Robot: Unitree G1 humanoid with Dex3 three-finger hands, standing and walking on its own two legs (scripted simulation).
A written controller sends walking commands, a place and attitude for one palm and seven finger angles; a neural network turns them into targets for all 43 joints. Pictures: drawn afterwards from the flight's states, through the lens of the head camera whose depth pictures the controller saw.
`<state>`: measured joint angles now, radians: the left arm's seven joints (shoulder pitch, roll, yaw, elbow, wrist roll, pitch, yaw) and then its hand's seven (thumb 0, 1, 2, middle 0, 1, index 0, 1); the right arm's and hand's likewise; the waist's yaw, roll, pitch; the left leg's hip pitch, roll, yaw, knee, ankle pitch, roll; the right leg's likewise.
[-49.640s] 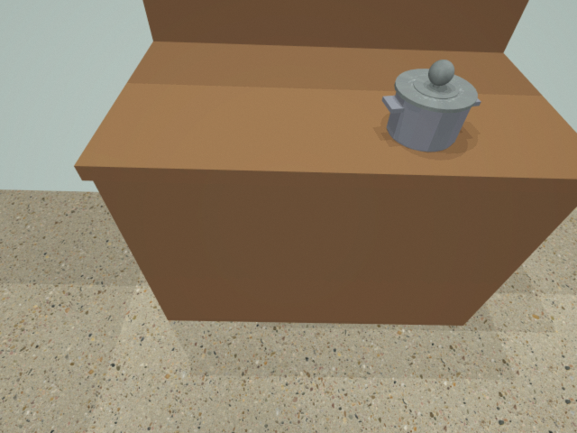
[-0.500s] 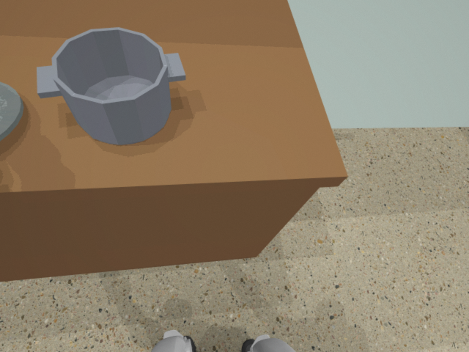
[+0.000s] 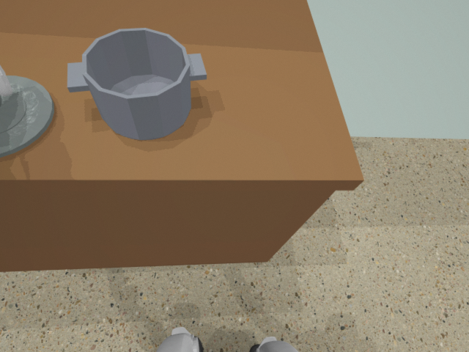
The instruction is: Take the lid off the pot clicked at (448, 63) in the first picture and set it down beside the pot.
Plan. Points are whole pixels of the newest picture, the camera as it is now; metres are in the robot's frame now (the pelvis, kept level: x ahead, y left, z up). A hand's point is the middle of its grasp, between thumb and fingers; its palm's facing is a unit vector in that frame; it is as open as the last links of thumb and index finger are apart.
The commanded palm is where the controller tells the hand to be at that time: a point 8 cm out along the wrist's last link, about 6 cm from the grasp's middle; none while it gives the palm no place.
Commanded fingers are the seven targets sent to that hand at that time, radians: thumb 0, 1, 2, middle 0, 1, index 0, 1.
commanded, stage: open the fingers wide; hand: left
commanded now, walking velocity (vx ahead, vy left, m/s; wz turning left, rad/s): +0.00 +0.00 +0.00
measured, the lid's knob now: out of the picture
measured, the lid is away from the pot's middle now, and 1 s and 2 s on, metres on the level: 0.24 0.23 0.23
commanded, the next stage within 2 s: raise the empty hand in 0.92 s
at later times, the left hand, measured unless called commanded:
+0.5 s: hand out of the picture +0.46 +0.35 +0.12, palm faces -0.41 -0.14 -0.90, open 8.6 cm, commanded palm +0.50 +0.35 +0.18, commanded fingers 0.00 0.08 0.67 -0.41 -0.89 -0.40 -0.89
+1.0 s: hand out of the picture +0.46 +0.36 +0.12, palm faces -0.42 -0.14 -0.90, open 11.0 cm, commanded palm +0.50 +0.34 +0.18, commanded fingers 0.00 -0.03 0.69 -0.36 -0.83 -0.36 -0.83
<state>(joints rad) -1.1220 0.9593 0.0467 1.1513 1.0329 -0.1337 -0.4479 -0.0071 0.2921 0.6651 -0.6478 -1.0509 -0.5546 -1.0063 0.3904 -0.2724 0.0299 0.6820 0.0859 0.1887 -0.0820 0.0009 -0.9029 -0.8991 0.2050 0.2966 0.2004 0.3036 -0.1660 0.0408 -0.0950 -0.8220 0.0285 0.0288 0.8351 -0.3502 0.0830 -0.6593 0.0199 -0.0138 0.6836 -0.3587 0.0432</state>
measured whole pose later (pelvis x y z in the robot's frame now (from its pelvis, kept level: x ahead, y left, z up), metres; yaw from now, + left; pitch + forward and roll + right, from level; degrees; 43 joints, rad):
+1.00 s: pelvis -0.01 +0.00 +0.00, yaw +1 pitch +17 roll -6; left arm -1.14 0.96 0.00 1.18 1.03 -0.17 -0.44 0.00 -0.02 0.68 -0.38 -0.84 -0.38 -0.84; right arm 0.37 -0.28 0.03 0.69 0.09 0.20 -0.09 0.00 -0.90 -0.90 0.20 0.30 0.20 0.30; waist -0.16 0.03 -0.08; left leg -0.81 0.03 0.02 0.82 -0.33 0.08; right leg -0.64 0.02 -0.02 0.68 -0.34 0.04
